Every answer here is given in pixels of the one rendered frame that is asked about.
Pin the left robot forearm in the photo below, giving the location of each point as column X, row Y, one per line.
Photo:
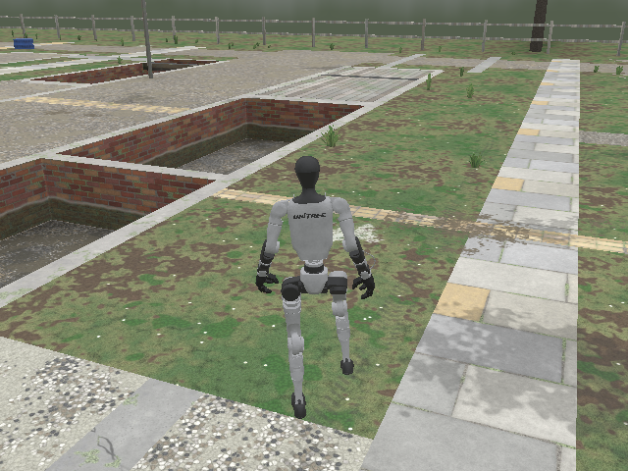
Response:
column 264, row 262

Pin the robot head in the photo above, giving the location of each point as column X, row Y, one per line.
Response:
column 307, row 169

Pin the right robot forearm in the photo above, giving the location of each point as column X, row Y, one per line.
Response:
column 360, row 262

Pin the humanoid robot torso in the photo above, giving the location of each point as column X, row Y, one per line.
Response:
column 311, row 232

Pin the robot right upper arm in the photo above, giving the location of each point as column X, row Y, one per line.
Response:
column 341, row 206

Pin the robot left upper arm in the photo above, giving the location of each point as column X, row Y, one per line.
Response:
column 279, row 210

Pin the robot right hand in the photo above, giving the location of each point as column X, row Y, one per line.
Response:
column 368, row 283

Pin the robot left hand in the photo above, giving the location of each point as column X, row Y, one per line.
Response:
column 269, row 280

